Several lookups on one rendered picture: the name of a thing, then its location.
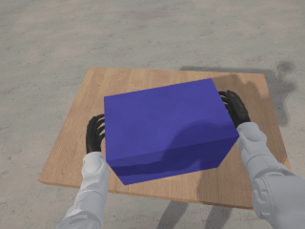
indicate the right robot forearm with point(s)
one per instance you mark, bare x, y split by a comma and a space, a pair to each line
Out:
256, 156

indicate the table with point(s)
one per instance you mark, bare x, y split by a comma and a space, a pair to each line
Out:
227, 185

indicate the robot left hand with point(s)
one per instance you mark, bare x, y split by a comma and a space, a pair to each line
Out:
93, 136

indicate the left robot forearm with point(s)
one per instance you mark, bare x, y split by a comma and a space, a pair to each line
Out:
92, 195

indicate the carton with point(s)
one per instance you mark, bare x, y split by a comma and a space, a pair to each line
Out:
167, 131

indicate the robot right hand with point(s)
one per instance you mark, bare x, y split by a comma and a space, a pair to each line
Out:
235, 107

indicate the left robot upper arm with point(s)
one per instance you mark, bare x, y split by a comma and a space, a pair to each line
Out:
84, 224

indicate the right robot upper arm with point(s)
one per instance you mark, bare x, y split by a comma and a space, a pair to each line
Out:
280, 200

